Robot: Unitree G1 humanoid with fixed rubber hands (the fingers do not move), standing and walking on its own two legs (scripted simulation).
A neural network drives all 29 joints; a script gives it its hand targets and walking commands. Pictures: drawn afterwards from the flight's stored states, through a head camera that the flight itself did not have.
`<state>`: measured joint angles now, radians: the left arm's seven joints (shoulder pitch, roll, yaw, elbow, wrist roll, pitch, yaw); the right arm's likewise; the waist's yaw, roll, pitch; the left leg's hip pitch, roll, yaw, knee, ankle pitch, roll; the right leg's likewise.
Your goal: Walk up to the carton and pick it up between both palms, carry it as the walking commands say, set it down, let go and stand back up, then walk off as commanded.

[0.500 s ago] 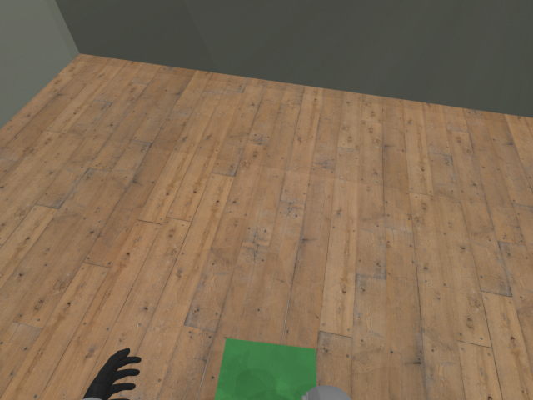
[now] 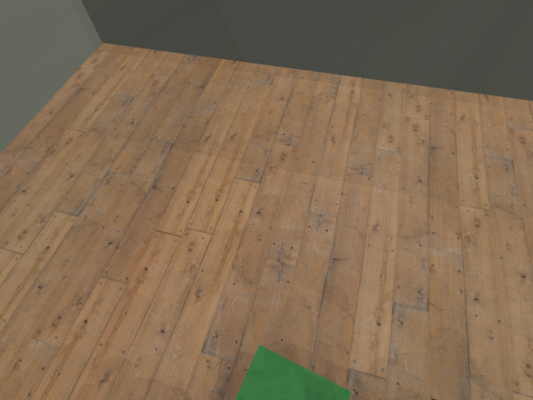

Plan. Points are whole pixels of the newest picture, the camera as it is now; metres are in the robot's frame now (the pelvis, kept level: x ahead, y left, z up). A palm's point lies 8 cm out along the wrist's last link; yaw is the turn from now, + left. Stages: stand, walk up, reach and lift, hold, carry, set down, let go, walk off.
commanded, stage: stand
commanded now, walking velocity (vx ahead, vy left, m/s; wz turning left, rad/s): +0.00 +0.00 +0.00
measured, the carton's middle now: out of the picture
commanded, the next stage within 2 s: none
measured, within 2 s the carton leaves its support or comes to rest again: rests again in 0.42 s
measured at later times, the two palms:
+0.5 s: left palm out of the picture +0.11 +0.22 -0.14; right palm (425, 357) +0.20 -0.25 -0.12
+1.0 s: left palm out of the picture +0.12 +0.21 -0.14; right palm out of the picture +0.11 -0.25 -0.13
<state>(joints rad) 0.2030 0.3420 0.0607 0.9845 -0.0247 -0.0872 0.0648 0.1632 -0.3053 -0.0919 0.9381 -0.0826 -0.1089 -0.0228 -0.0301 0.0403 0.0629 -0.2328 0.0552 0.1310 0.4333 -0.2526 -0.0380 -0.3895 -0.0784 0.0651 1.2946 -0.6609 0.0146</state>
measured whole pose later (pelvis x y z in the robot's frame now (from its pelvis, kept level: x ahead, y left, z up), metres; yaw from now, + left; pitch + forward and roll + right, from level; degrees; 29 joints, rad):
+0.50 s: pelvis +0.12 -0.02 +0.00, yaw +1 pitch -1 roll -1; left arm 0.31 0.21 0.01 1.01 0.02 0.02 0.01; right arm 0.18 -0.19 0.00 1.00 -0.02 0.00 -0.02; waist 0.06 -0.02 0.03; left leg -0.12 0.05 0.05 0.50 -0.35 -0.02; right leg -0.26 -0.10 -0.10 0.47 -0.18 0.06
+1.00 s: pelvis +0.14 -0.01 +0.01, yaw +0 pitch -2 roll +0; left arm 0.29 0.17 0.00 1.11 0.01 0.01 0.03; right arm 0.37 -0.18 0.00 1.07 -0.01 -0.01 -0.03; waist 0.00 0.00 0.03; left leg -0.04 0.03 0.06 0.40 -0.34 -0.01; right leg -0.20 -0.12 -0.10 0.43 -0.19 0.07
